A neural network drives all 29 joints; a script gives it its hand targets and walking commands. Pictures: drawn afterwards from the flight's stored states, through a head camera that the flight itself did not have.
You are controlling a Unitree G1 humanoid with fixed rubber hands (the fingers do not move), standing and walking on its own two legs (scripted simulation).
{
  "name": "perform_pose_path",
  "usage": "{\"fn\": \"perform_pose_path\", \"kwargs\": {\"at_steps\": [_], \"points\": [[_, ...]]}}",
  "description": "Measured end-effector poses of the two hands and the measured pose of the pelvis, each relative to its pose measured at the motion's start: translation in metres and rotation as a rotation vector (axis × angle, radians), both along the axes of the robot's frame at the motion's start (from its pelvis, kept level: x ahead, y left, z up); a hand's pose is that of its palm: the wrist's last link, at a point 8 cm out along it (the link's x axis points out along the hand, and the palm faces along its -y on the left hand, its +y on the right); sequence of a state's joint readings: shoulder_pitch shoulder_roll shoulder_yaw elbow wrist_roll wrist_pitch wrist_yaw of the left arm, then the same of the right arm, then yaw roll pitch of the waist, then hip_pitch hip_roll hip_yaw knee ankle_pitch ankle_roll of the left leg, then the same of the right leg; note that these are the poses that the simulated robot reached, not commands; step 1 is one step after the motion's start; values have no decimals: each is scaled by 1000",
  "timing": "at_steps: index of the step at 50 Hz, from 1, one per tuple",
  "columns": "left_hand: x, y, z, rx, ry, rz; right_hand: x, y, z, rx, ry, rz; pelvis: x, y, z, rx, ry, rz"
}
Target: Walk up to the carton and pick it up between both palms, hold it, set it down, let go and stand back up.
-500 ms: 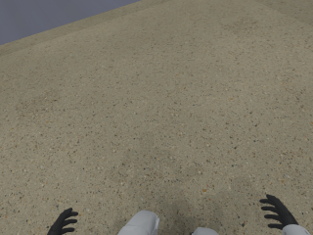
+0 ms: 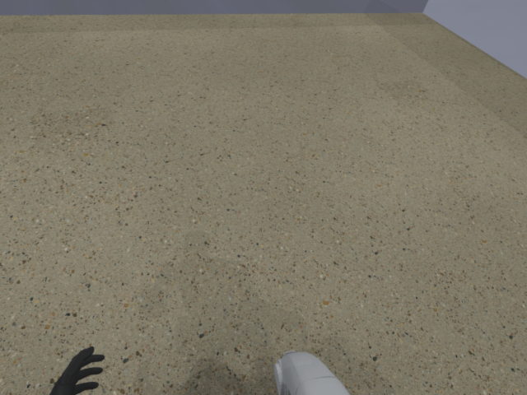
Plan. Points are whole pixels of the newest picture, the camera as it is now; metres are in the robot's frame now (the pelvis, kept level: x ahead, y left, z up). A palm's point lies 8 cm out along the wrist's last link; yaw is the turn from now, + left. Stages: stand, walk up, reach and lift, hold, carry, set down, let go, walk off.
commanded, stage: walk up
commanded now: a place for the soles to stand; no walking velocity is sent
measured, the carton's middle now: out of the picture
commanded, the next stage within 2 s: none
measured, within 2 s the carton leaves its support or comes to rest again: neither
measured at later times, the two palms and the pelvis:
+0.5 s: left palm out of the picture -0.18 +0.36 -0.08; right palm out of the picture -0.02 -0.21 -0.10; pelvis -0.18 +0.05 +0.00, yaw +14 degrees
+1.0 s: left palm out of the picture -0.40 +0.45 -0.11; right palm out of the picture -0.12 -0.09 -0.08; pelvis -0.34 +0.14 +0.00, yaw +35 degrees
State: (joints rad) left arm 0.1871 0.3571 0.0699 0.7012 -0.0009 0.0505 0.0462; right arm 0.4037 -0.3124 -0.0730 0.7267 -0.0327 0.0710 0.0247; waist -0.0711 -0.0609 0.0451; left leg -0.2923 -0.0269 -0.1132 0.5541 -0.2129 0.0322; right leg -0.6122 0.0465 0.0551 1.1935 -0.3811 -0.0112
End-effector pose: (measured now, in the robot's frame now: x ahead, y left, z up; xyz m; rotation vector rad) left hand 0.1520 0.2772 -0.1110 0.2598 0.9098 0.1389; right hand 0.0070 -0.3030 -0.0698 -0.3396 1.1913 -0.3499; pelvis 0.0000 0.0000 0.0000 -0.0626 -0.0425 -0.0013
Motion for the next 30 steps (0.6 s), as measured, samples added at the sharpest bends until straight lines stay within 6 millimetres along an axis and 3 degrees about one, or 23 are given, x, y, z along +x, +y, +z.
{"fn": "perform_pose_path", "kwargs": {"at_steps": [6,10,14,18,20,22,27,30], "points": [[-81,40,-10,23,98,95,38,18,12,-41,-76,163,-36,17,1,14,25,61],[-138,54,-15,38,150,177,56,43,0,-9,-127,261,-62,25,-6,35,19,108],[-195,56,-13,62,183,235,56,71,-22,70,-175,324,-94,32,-13,51,10,140],[-270,59,7,112,217,316,36,101,-42,167,-161,366,-128,40,-8,20,-13,192],[-304,67,19,148,226,341,22,112,-40,192,-127,395,-142,41,-1,53,-16,178],[-325,74,29,172,227,340,9,113,-33,198,-125,406,-156,42,6,83,-11,182],[-324,91,37,177,105,341,-48,84,-40,147,-33,379,-193,54,1,82,3,266],[-323,102,37,180,38,316,-82,83,-48,141,23,348,-216,67,-4,69,5,309]]}}
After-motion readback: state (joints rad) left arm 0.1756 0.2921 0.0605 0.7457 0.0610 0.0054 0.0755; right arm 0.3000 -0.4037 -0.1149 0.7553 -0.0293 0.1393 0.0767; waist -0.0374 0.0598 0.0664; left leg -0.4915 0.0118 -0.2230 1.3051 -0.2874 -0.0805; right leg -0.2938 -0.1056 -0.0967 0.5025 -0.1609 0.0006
